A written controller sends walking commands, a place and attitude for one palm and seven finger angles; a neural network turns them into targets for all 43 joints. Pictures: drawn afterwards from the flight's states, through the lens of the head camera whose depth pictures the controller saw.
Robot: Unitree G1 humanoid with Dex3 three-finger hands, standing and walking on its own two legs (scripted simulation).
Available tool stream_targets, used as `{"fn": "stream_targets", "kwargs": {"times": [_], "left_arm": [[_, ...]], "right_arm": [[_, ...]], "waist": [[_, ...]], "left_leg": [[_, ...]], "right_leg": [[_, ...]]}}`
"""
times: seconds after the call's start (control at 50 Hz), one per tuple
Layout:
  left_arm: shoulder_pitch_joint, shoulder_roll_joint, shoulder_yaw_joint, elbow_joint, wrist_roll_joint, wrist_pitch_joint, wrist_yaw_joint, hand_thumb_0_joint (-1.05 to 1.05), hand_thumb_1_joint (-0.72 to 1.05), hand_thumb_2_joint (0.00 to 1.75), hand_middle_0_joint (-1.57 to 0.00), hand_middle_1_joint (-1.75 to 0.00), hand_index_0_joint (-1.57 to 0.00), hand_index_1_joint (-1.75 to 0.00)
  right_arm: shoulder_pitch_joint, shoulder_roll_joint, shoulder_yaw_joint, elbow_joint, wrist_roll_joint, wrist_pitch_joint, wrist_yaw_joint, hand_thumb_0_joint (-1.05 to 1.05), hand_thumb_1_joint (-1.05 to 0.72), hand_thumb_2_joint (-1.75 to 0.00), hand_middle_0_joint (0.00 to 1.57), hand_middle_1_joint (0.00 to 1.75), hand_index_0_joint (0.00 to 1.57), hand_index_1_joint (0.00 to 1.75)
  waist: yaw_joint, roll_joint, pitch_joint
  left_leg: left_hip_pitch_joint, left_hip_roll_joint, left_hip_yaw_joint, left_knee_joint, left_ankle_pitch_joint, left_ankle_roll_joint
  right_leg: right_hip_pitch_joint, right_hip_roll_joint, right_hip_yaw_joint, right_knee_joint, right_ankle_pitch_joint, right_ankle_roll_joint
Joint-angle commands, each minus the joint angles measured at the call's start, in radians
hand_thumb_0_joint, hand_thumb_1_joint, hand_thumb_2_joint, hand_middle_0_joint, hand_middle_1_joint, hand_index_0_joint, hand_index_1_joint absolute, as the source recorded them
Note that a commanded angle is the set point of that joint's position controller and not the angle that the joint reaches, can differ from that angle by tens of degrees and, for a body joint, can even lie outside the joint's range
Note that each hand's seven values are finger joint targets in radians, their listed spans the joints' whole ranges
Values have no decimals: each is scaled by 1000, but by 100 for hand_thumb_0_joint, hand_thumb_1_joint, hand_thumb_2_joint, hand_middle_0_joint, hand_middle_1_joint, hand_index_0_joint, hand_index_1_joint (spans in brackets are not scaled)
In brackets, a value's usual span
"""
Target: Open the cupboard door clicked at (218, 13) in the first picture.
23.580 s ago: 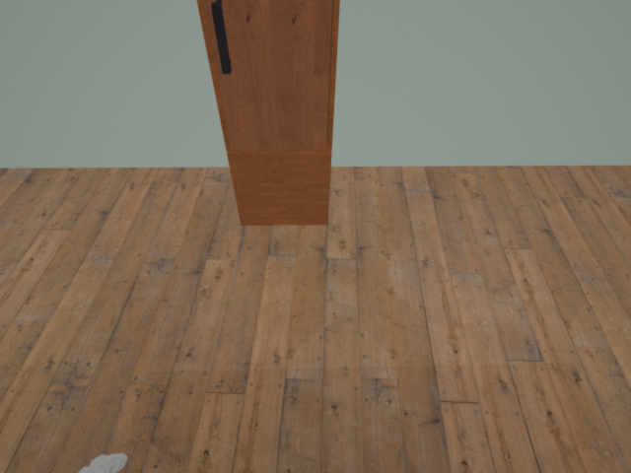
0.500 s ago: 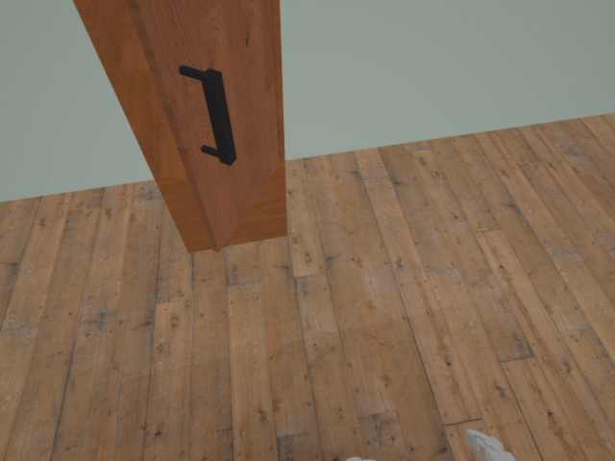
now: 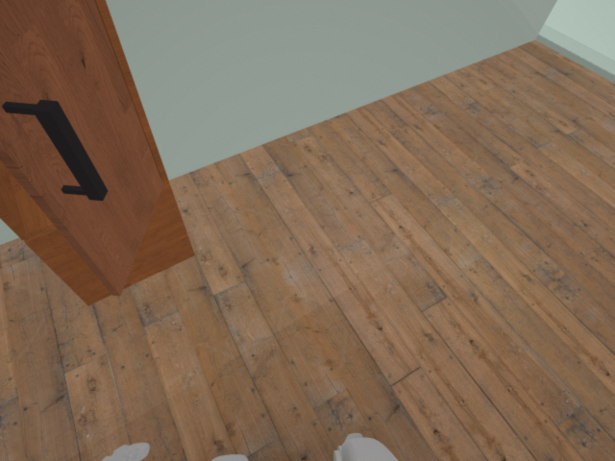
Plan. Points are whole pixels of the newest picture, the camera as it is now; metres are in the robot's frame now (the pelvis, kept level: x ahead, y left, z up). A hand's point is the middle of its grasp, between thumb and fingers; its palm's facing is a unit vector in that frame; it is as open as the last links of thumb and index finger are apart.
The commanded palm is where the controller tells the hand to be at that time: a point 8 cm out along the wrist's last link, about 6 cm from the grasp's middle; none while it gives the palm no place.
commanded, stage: walk to a spot facing it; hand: left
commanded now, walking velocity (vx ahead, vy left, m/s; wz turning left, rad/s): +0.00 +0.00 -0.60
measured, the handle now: (60, 154) +0.50 +0.40 +0.06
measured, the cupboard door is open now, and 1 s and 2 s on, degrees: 53 53 53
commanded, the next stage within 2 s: none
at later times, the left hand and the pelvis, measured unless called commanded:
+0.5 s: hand (196, 435) +0.17 +0.17 -0.17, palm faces -0.30 -0.93 -0.19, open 7.4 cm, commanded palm none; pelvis +0.07 -0.01 +0.00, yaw -20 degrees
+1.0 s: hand (328, 297) +0.40 -0.03 -0.15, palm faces -0.54 -0.82 -0.18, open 7.3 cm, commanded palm none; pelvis +0.22 -0.13 +0.01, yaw -32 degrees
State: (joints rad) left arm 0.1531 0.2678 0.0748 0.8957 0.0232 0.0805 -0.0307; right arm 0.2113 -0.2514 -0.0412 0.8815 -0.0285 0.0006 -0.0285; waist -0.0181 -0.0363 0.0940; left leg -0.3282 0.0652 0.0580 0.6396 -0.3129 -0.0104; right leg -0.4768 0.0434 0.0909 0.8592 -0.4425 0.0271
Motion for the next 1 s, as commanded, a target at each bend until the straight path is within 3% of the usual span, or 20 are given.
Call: {"fn": "stream_targets", "kwargs": {"times": [0.0, 0.06, 0.14, 0.16, 0.18, 0.2, 0.26, 0.4, 0.42, 0.44, 0.48, 0.58, 0.7, 0.74, 0.76, 0.78, 0.8, 0.84, 0.9, 0.98], "left_arm": [[-59, 76, 30, -101, -2, -32, -13, 0, 90, 90, -20, -30, -20, -30], [-69, 39, 12, -99, -8, -36, -19, 0, 90, 90, -20, -30, -20, -30], [-16, 48, 14, -76, -7, -53, -21, 0, 90, 90, -20, -30, -20, -30], [60, 101, 30, -49, -2, -60, -15, 0, 90, 90, -20, -30, -20, -30], [145, 222, 58, -25, 9, -69, 1, 0, 90, 90, -20, -30, -20, -30], [230, 270, 70, -4, -8, -68, 16, 0, 90, 90, -20, -30, -20, -30], [79, 191, 51, -35, 1, -86, 29, 0, 90, 90, -20, -30, -20, -30], [3, 151, 46, -27, 0, -97, 8, 0, 90, 90, -20, -30, -20, -30], [-11, 100, 33, -45, -2, -94, 1, 0, 90, 90, -20, -30, -20, -30], [-31, 23, 16, -81, -11, -91, -8, 0, 90, 90, -20, -30, -20, -30], [-150, 40, 28, -134, 2, -114, -26, 0, 90, 90, -20, -30, -20, -30], [-98, -21, 7, -70, 8, -89, -55, 0, 90, 90, -20, -30, -20, -30], [-136, -4, 5, -67, 6, -85, -49, 0, 90, 90, -20, -30, -20, -30], [7, 37, 20, -15, 9, -92, -39, 0, 90, 90, -20, -30, -20, -30], [180, 114, 40, 38, 13, -106, -26, 0, 90, 90, -20, -30, -20, -30], [354, 248, 78, 80, 7, -112, -5, 0, 90, 90, -20, -30, -20, -30], [338, 255, 75, 83, -16, -104, 11, 0, 90, 90, -20, -30, -20, -30], [136, 146, 43, 32, -10, -108, 27, 0, 90, 90, -20, -30, -20, -30], [28, 86, 27, 17, 4, -128, 32, 0, 90, 90, -20, -30, -20, -30], [49, 101, 32, 52, 0, -136, 15, 0, 90, 90, -20, -30, -20, -30]], "right_arm": [[10, -187, -37, -61, -11, -25, -16, 0, -90, -90, 20, 30, 20, 30], [80, -182, -40, -29, -14, -19, -16, 0, -90, -90, 20, 30, 20, 30], [111, -198, -49, -14, -7, -7, -3, 0, -90, -90, 20, 30, 20, 30], [86, -176, -48, -25, 1, -7, 4, 0, -90, -90, 20, 30, 20, 30], [37, -88, -31, -72, 16, -7, 13, 0, -90, -90, 20, 30, 20, 30], [-101, -100, -23, -124, 10, -4, 14, 0, -90, -90, 20, 30, 20, 30], [-95, -112, -42, -99, 9, -13, 29, 0, -90, -90, 20, 30, 20, 30], [98, -64, -42, -17, 10, -41, 28, 0, -90, -90, 20, 30, 20, 30], [197, -123, -51, 13, 4, -51, 12, 0, -90, -90, 20, 30, 20, 30], [324, -241, -77, 34, -20, -60, 3, 0, -90, -90, 20, 30, 20, 30], [316, -263, -73, 18, -22, -69, 1, 0, -90, -90, 20, 30, 20, 30], [189, -118, -27, 31, -13, -85, 4, 0, -90, -90, 20, 30, 20, 30], [210, -126, -32, 61, -17, -65, 16, 0, -90, -90, 20, 30, 20, 30], [181, -124, -27, 64, -12, -57, 17, 0, -90, -90, 20, 30, 20, 30], [153, -95, -19, 49, 3, -60, 23, 0, -90, -90, 20, 30, 20, 30], [95, -21, -4, -8, 24, -65, 28, 0, -90, -90, 20, 30, 20, 30], [9, -61, -15, -30, 17, -61, 25, 0, -90, -90, 20, 30, 20, 30], [26, -66, -28, 2, 8, -55, 24, 0, -90, -90, 20, 30, 20, 30], [108, -10, -25, 59, -1, -33, 32, 0, -90, -90, 20, 30, 20, 30], [88, 19, -20, 58, -3, -41, 47, 0, -90, -90, 20, 30, 20, 30]], "waist": [[24, 237, -55], [-9, 273, -139], [5, 222, -155], [48, 115, -150], [96, -245, -139], [180, -247, -96], [68, -176, -42], [-46, -44, -93], [-92, 106, -123], [-145, 411, -153], [-126, 118, -68], [-24, 239, -58], [-17, 199, -50], [66, 113, -97], [149, -41, -188], [214, -342, -275], [207, -156, -180], [92, -171, -110], [-4, -126, -96], [-3, -59, -74]], "left_leg": [[75, 296, -203, -340, 269, 144], [197, 249, -41, -233, 543, 107], [130, 244, 23, -147, 221, 46], [-33, 203, 66, -31, 53, 2], [-326, 55, 193, 230, -275, -66], [-416, 31, 46, 407, -376, -59], [-371, 65, -55, 461, -185, -58], [242, -35, 73, -121, 23, -58], [405, 62, -49, -228, -98, -28], [492, 374, -459, -395, -349, 84], [308, 508, -619, -485, -388, 226], [242, 261, -39, -415, 116, 90], [149, 269, 80, -371, 116, 76], [68, 225, 130, -153, 231, 43], [-121, 157, 203, 129, 230, 2], [-407, -2, 200, 498, -303, -43], [-491, 35, 9, 629, -322, -27], [-425, 122, -54, 606, -152, -35], [-186, 113, -16, 364, -78, -45], [-43, 44, 58, 59, 49, -48]], "right_leg": [[-97, -75, -77, 252, -32, 19], [22, -51, -167, 20, -36, 12], [269, -14, -231, -332, 87, -26], [447, -72, -135, -442, 103, -61], [610, -351, 290, -588, 75, -174], [543, -460, 445, -634, 127, -274], [347, -339, 339, -618, -27, -254], [13, -166, 181, -474, -46, -158], [-118, -91, 119, -314, -85, -113], [-304, 46, -66, 53, -186, -43], [-356, -92, -37, 311, -117, -48], [-218, -141, -136, 147, 155, -19], [84, -78, -235, -180, 180, -43], [352, -32, -254, -283, 190, -72], [647, -141, -88, -358, 74, -135], [824, -453, 409, -537, 61, -263], [711, -497, 497, -615, 110, -318], [458, -406, 304, -632, -7, -270], [239, -317, 94, -634, 182, -228], [188, -260, 60, -628, 70, -210]]}}
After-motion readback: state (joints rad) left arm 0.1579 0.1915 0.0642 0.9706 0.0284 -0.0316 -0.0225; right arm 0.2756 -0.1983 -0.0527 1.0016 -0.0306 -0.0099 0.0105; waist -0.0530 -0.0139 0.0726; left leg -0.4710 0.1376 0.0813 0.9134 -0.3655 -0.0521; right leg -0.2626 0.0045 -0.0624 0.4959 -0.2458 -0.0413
